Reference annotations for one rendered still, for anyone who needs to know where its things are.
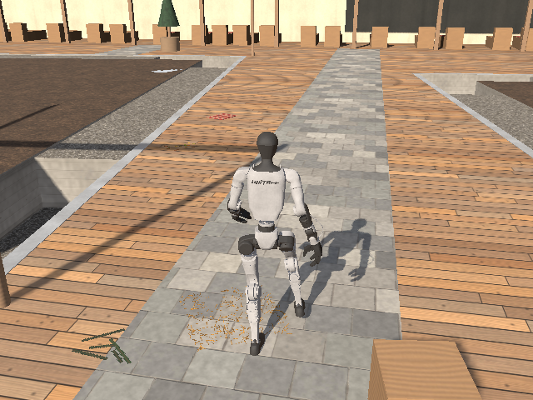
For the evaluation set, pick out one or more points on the robot right hand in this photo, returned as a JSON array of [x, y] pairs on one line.
[[317, 253]]

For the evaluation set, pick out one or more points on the robot torso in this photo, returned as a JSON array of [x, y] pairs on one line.
[[266, 194]]

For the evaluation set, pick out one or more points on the robot left hand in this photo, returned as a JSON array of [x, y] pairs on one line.
[[243, 213]]

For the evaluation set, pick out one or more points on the robot left upper arm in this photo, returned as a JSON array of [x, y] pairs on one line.
[[239, 177]]

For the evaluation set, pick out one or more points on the robot left forearm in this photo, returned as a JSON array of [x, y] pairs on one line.
[[234, 213]]

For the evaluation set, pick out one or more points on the robot right forearm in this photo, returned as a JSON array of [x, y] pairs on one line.
[[308, 227]]

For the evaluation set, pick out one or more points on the left robot thigh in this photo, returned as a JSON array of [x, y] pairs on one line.
[[246, 247]]

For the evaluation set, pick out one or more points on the robot right upper arm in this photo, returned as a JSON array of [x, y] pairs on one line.
[[294, 179]]

